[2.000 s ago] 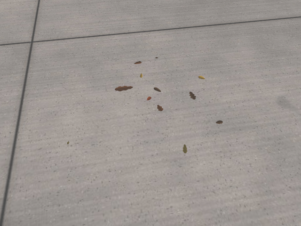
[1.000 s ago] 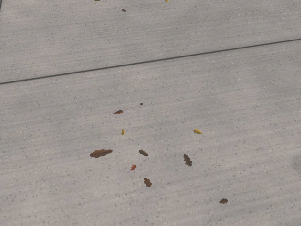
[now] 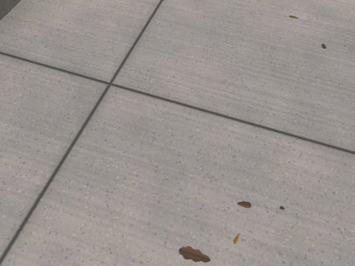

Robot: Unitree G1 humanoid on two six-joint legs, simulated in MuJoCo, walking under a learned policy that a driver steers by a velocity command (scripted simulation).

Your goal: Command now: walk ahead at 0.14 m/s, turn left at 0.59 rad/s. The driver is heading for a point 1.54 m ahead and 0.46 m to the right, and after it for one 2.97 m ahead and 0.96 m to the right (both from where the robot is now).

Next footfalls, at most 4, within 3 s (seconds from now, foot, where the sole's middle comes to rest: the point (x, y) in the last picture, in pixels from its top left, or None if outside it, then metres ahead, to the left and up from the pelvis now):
0.28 right None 0.16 -0.17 -0.77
0.60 left None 0.14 0.09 -0.77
1.12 right None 0.06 -0.15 -0.77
1.60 left None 0.27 0.02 -0.77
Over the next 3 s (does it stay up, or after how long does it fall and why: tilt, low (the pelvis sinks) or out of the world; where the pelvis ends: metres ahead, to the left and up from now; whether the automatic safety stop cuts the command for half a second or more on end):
stays up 0.81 -0.36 0.01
